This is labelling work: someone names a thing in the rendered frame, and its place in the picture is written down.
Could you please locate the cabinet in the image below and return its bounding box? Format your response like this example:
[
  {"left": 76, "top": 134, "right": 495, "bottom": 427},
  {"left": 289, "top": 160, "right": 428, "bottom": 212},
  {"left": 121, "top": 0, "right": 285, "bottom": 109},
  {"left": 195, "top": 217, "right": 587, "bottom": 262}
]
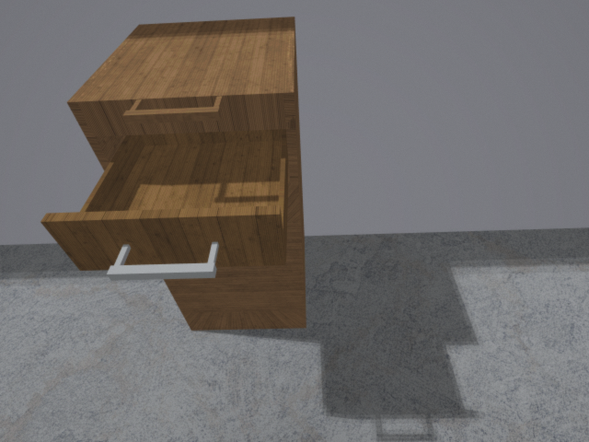
[{"left": 67, "top": 17, "right": 306, "bottom": 331}]

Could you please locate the drawer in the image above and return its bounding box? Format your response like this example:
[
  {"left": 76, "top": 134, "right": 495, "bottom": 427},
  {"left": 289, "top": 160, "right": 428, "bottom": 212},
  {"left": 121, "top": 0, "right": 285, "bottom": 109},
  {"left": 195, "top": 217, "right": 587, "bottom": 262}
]
[{"left": 40, "top": 129, "right": 288, "bottom": 271}]

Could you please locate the handle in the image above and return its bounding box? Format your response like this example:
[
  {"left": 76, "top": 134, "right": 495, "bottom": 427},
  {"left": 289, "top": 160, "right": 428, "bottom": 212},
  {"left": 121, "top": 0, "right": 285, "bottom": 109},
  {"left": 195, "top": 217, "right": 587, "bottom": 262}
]
[
  {"left": 122, "top": 107, "right": 222, "bottom": 124},
  {"left": 107, "top": 242, "right": 219, "bottom": 281}
]

